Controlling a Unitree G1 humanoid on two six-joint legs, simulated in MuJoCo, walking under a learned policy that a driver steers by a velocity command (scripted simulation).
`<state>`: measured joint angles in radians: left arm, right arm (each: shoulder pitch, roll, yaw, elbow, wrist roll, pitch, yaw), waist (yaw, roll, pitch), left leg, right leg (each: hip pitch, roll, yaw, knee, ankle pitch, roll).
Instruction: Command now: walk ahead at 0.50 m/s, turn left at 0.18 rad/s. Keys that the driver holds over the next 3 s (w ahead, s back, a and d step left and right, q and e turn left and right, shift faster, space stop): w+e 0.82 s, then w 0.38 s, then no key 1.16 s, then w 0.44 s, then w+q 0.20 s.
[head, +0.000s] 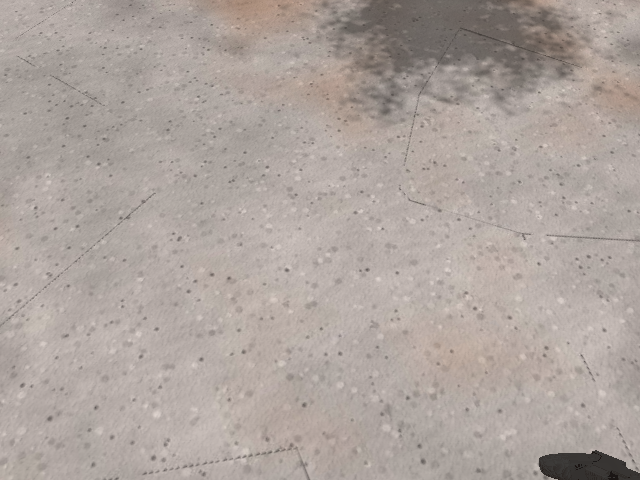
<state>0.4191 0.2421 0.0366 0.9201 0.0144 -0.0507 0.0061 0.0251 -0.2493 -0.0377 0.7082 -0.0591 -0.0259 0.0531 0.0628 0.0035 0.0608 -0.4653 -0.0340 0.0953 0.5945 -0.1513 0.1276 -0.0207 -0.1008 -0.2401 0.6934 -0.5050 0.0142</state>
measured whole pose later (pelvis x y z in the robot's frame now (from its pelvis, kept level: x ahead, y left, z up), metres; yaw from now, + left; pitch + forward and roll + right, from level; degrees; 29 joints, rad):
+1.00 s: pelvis +0.53 -0.09 +0.02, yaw -27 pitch +2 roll -1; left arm 0.42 0.28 0.06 0.89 0.01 -0.05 0.00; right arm 0.05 -0.25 -0.01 0.73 -0.03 -0.04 0.03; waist 0.09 0.03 0.04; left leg -0.56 0.05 0.01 0.59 -0.05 0.00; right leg 0.05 0.14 0.15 0.28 -0.34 -0.11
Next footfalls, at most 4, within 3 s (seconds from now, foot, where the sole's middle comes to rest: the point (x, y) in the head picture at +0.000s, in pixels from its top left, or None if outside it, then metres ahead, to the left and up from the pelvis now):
0.54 right None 0.41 -0.12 -0.76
1.06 left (389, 337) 0.76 -0.08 -0.76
1.52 right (497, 317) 0.83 -0.33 -0.76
1.82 left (403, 298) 0.86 -0.11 -0.76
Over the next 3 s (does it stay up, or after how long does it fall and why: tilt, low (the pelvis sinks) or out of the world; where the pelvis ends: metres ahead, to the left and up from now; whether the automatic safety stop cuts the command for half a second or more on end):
stays up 0.96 -0.34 0.02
